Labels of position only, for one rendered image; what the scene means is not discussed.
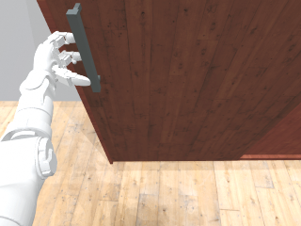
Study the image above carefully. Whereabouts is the robot left hand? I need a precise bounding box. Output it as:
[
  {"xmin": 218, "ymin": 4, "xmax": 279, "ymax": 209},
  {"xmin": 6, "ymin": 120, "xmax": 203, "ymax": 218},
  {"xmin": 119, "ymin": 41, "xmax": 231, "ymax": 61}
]
[{"xmin": 33, "ymin": 31, "xmax": 91, "ymax": 87}]

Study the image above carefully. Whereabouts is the left robot forearm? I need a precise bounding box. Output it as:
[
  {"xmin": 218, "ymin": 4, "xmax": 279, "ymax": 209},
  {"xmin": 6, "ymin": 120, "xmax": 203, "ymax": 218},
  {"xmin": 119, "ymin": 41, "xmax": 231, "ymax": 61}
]
[{"xmin": 0, "ymin": 69, "xmax": 56, "ymax": 142}]

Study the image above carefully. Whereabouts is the robot left upper arm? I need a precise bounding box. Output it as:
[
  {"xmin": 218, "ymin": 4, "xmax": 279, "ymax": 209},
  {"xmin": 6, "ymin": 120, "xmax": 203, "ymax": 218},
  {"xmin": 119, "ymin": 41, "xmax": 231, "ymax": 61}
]
[{"xmin": 0, "ymin": 137, "xmax": 57, "ymax": 226}]

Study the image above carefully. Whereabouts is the wardrobe door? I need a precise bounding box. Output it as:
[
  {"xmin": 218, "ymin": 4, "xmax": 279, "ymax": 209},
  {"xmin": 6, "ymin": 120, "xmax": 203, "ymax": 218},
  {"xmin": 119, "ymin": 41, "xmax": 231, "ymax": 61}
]
[
  {"xmin": 244, "ymin": 103, "xmax": 301, "ymax": 155},
  {"xmin": 46, "ymin": 0, "xmax": 301, "ymax": 162}
]

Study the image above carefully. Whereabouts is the handle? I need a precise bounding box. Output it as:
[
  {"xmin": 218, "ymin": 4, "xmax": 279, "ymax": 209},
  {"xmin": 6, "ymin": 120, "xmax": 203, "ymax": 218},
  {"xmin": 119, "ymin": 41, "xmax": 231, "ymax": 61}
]
[{"xmin": 66, "ymin": 3, "xmax": 102, "ymax": 92}]

